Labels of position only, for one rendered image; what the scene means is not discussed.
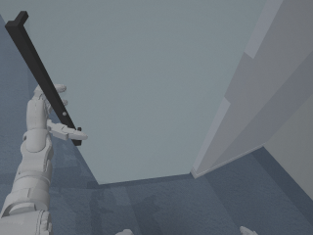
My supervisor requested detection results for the left robot shin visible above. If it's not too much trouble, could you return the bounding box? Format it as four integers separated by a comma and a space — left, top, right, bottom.
123, 229, 133, 234

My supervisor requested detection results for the left robot upper arm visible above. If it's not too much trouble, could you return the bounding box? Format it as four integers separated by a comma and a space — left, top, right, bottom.
0, 210, 54, 235

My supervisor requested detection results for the left robot hand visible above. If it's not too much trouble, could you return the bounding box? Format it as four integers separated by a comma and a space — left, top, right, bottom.
26, 83, 88, 141

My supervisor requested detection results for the robot left forearm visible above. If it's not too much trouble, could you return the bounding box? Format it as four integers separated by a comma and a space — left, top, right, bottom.
0, 128, 54, 219

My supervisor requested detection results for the handle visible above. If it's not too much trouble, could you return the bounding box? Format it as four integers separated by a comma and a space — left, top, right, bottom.
5, 11, 82, 146

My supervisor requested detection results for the fridge door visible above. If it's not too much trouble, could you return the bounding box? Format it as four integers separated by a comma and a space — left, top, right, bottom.
0, 0, 267, 185

